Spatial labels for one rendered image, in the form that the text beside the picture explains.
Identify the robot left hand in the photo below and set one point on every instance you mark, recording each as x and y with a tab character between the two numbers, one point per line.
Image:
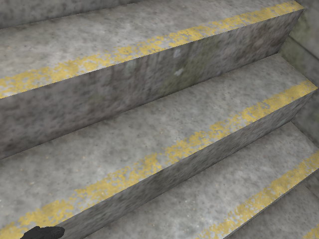
52	232

